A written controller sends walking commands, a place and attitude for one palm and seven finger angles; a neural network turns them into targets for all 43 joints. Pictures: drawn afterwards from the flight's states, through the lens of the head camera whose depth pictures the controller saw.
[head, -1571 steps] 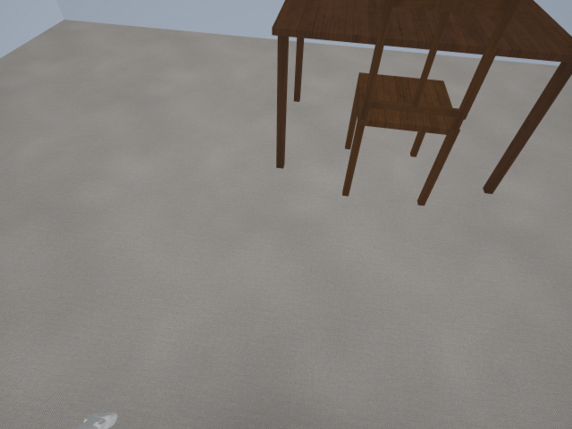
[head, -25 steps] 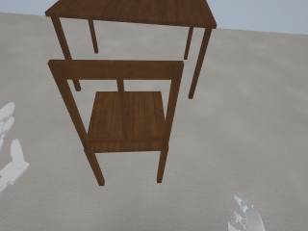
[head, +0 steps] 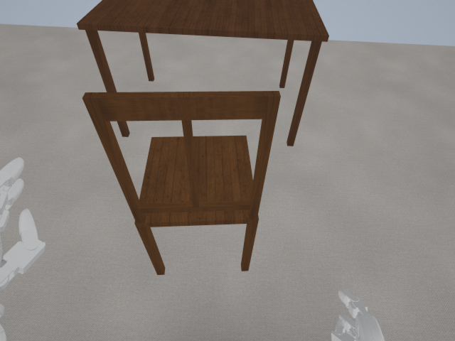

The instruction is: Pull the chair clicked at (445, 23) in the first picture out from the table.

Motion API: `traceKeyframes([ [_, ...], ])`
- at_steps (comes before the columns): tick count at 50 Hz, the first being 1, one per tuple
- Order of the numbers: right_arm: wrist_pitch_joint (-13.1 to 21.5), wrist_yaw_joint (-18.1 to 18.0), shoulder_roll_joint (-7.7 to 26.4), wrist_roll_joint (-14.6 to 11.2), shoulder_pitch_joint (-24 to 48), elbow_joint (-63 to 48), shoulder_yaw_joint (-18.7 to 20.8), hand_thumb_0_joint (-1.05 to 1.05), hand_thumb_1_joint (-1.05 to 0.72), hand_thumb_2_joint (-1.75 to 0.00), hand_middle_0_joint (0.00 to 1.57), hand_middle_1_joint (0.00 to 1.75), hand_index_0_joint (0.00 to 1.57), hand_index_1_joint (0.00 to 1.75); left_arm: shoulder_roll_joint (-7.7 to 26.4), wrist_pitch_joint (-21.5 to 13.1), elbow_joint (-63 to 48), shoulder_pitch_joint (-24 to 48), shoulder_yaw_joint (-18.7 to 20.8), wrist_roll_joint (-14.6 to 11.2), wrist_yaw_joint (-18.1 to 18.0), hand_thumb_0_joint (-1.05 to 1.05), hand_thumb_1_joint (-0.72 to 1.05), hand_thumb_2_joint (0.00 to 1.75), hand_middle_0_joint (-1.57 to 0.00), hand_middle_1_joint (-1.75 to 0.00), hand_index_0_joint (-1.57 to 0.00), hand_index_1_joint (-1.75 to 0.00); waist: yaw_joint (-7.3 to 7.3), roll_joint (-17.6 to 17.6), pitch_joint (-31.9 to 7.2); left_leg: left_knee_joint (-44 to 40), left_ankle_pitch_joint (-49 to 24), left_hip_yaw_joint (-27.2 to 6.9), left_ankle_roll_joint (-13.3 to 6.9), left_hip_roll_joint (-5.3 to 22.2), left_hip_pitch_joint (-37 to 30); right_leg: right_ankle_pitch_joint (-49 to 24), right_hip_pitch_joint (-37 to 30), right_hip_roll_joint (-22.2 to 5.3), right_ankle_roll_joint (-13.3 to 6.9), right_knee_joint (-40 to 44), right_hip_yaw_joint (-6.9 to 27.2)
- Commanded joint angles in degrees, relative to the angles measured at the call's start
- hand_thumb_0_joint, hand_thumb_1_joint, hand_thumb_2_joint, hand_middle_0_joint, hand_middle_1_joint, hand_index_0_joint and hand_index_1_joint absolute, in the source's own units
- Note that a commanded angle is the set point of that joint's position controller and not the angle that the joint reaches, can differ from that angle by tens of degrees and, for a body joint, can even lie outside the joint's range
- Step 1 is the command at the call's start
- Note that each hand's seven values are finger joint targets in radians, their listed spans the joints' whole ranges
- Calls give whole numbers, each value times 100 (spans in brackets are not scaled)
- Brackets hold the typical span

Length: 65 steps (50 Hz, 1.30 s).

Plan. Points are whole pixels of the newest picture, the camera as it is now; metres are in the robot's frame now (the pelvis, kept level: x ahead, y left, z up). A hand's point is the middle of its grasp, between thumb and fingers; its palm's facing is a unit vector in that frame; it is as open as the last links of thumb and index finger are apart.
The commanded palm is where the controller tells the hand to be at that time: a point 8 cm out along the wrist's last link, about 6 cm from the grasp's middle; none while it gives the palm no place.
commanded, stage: let the arm hang, fingers relaxed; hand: left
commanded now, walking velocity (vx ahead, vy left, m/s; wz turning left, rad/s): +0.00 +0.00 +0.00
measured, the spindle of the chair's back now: (191, 168) +0.55 +0.12 -0.07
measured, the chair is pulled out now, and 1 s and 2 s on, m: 0.74 0.74 0.74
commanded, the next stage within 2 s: look to check the result in 1.08 s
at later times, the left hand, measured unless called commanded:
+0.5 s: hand out of the picture -0.06 +0.17 -0.17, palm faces +0.04 -0.97 -0.23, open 7.1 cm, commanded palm none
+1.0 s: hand out of the picture -0.04 +0.11 -0.18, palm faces +0.05 -0.99 -0.13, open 7.3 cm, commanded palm none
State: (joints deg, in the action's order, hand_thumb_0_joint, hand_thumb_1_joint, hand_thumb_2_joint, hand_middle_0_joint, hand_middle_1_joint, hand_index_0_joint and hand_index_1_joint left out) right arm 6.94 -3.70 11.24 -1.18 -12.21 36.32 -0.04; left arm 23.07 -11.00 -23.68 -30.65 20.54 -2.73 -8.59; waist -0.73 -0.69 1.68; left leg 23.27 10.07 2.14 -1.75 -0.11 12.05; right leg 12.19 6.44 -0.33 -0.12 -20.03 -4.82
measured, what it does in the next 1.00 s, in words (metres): stands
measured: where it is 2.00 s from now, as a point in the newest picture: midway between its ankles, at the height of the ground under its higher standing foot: outside the picture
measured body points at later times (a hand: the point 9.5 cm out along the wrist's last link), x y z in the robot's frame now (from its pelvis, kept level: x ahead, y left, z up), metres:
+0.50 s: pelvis -0.02 -0.02 -0.01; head +0.00 -0.02 +0.44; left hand -0.06 +0.23 -0.16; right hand -0.04 -0.25 -0.16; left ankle +0.03 +0.09 -0.74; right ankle -0.02 -0.11 -0.74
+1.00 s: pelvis -0.02 -0.03 -0.01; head -0.01 -0.04 +0.44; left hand -0.04 +0.16 -0.17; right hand -0.04 -0.22 -0.17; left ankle +0.03 +0.09 -0.74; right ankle -0.02 -0.12 -0.74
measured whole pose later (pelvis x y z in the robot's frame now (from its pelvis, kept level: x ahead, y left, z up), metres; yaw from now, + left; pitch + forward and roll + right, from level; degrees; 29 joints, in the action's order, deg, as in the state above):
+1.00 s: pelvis -0.02 -0.03 -0.01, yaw +1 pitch -2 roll +0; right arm 0.0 -1.8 5.1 0.8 -20.3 62.6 -0.8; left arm 4.9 0.5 62.4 -19.0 -1.5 0.4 -2.1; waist -0.7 -0.9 3.1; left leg 27.2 10.4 -0.2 0.4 1.0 14.6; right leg 15.2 9.7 0.6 -3.0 -26.9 -7.0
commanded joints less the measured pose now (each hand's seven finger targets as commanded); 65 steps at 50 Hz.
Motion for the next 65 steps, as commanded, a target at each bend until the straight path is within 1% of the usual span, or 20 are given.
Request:
traceKeyframes([
  [1, -153, 414, 772, 83, -220, 385, 291, 0, -90, -90, 20, 30, 20, 30, -766, 1140, 3173, 321, -1473, 415, 753, 0, 90, 90, -20, -30, -20, -30, -105, -336, -399, 111, -1802, -850, -148, 865, 104, -179, 883, -440, -32, -771, 154],
  [2, -243, 403, 741, 139, -121, 366, 244, 0, -90, -90, 20, 30, 20, 30, -817, 1175, 3407, 481, -1546, 405, 763, 0, 90, 90, -20, -30, -20, -30, -40, -443, -389, -46, -1176, -1035, -286, 962, 508, 384, 859, -386, -15, -989, 198],
  [4, -390, 397, 625, 220, -13, 335, 159, 0, -90, -90, 20, 30, 20, 30, -726, 1170, 4008, 718, -1626, 446, 783, 0, 90, 90, -20, -30, -20, -30, 75, 264, -379, -43, -449, -1084, -296, 804, 664, 355, 594, -427, -79, -723, 344],
  [6, -510, 380, 723, 249, -49, 362, 145, 0, -90, -90, 20, 30, 20, 30, -502, 1164, 4626, 972, -1646, 473, 754, 0, 90, 90, -20, -30, -20, -30, 80, 1100, -366, 177, -235, -1032, -201, 540, 724, 24, 386, -645, -239, -399, 613],
  [8, -600, 361, 718, 241, -159, 603, 135, 0, -90, -90, 20, 30, 20, 30, -422, 1176, 5270, 1158, -1707, 454, 737, 0, 90, 90, -20, -30, -20, -30, 33, 1260, -340, 342, -321, -873, -143, 378, 375, 16, 550, -803, -396, -251, 668],
  [9, -627, 352, 729, 239, -220, 721, 125, 0, -90, -90, 20, 30, 20, 30, -385, 1193, 5551, 1209, -1762, 428, 734, 0, 90, 90, -20, -30, -20, -30, 29, 1009, -251, 350, -366, -841, -138, 363, 286, 63, 621, -774, -430, -241, 596],
  [13, -615, 312, 592, 231, -351, 1263, 33, 0, -90, -90, 20, 30, 20, 30, -444, 1151, 6672, 944, -1920, 338, 709, 0, 90, 90, -20, -30, -20, -30, 86, -798, -55, -67, -294, -911, -107, 441, 372, 55, 453, -612, -346, -285, 578],
  [14, -638, 284, 522, 239, -400, 1349, 33, 0, -90, -90, 20, 30, 20, 30, -560, 1157, 6851, 807, -1876, 354, 697, 0, 90, 90, -20, -30, -20, -30, 120, -992, 65, -162, -94, -939, -135, 471, 398, 89, 467, -551, -342, -181, 499],
  [16, -664, 258, 388, 258, -592, 1478, 79, 0, -90, -90, 20, 30, 20, 30, -657, 1164, 7117, 752, -1857, 351, 685, 0, 90, 90, -20, -30, -20, -30, 103, -1329, -60, -268, 217, -968, -130, 490, 480, 131, 283, -533, -349, -182, 407],
  [18, -683, 257, 388, 238, -720, 1634, 77, 0, -90, -90, 20, 30, 20, 30, -652, 1144, 7402, 737, -1915, 329, 705, 0, 90, 90, -20, -30, -20, -30, 100, -1010, -82, -322, 534, -987, -121, 489, 479, 241, 258, -541, -375, -100, 418],
  [19, -718, 242, 388, 221, -816, 1664, 90, 0, -90, -90, 20, 30, 20, 30, -668, 1152, 7517, 755, -1930, 326, 711, 0, 90, 90, -20, -30, -20, -30, 82, -619, 60, -365, 691, -1014, -145, 536, 476, 329, 347, -515, -384, -19, 365],
  [21, -730, 245, 438, 218, -958, 1790, 102, 0, -90, -90, 20, 30, 20, 30, -700, 1151, 7720, 775, -1977, 326, 718, 0, 90, 90, -20, -30, -20, -30, 58, -245, 180, -360, 914, -1014, -133, 525, 544, 539, 465, -552, -398, 41, 423],
  [26, -751, 238, 346, 220, -1242, 2075, 89, 0, -90, -90, 20, 30, 20, 30, -757, 1141, 8120, 671, -2037, 319, 704, 0, 90, 90, -20, -30, -20, -30, 11, 151, 410, -185, 898, -849, -125, 451, 372, 1045, 894, -636, -451, 254, 557],
  [32, -745, 219, 174, 200, -1395, 2340, 56, 0, -90, -90, 20, 30, 20, 30, -866, 1120, 8394, 539, -2072, 306, 669, 0, 90, 90, -20, -30, -20, -30, -7, 239, 514, 3, 626, -702, -107, 434, 240, 1110, 1119, -680, -480, 323, 641],
  [35, -735, 209, 69, 196, -1403, 2432, 33, 0, -90, -90, 20, 30, 20, 30, -927, 1120, 8465, 501, -2084, 305, 654, 0, 90, 90, -20, -30, -20, -30, 10, 83, 725, -53, 527, -701, -117, 454, 331, 978, 1164, -650, -469, 276, 607],
  [42, -699, 175, -110, 193, -1406, 2548, 13, 0, -90, -90, 20, 30, 20, 30, -1100, 1084, 8530, 476, -2070, 298, 623, 0, 90, 90, -20, -30, -20, -30, 34, 100, 643, 10, 150, -639, -85, 450, 300, 582, 960, -670, -467, 216, 592],
  [46, -692, 160, -167, 204, -1389, 2576, 17, 0, -90, -90, 20, 30, 20, 30, -1154, 1093, 8511, 501, -2043, 299, 615, 0, 90, 90, -20, -30, -20, -30, 56, -219, 693, -112, 296, -719, -92, 467, 436, 537, 891, -612, -461, 141, 544],
  [57, -671, 133, -176, 192, -1409, 2592, 40, 0, -90, -90, 20, 30, 20, 30, -1240, 1068, 8501, 581, -2015, 297, 621, 0, 90, 90, -20, -30, -20, -30, 38, 4, 424, -41, -97, -698, -81, 490, 246, 157, 644, -635, -452, 141, 510],
  [59, -693, 130, -208, 187, -1365, 2591, 48, 0, -90, -90, 20, 30, 20, 30, -1233, 1077, 8515, 572, -2022, 298, 615, 0, 90, 90, -20, -30, -20, -30, 52, 23, 591, -57, -4, -683, -85, 481, 263, 263, 742, -625, -460, 204, 489],
  [65, -695, 132, -167, 186, -1356, 2591, 46, 0, -90, -90, 20, 30, 20, 30, -1211, 1074, 8515, 557, -2028, 300, 621, 0, 90, 90, -20, -30, -20, -30, 39, -28, 544, -38, -34, -675, -78, 488, 218, 235, 718, -635, -453, 219, 533],
])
